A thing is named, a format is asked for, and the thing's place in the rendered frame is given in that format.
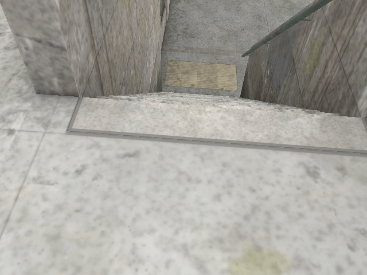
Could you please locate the stairs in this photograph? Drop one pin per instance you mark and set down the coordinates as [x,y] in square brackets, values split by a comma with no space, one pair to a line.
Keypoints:
[212,101]

